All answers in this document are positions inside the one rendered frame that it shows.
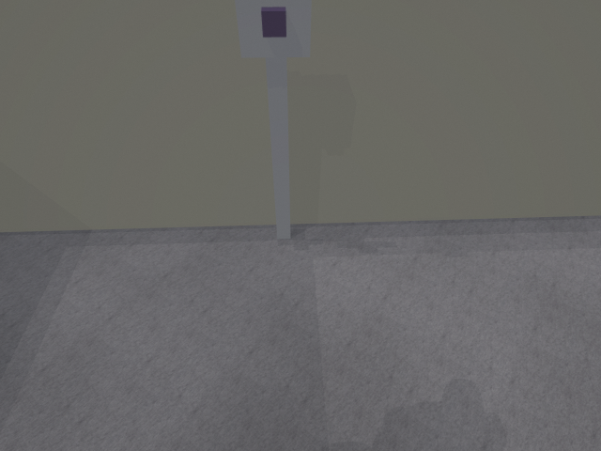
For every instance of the button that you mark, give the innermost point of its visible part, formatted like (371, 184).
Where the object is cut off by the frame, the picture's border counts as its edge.
(273, 22)

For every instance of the panel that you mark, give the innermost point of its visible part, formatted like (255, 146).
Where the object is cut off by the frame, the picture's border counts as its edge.
(297, 43)

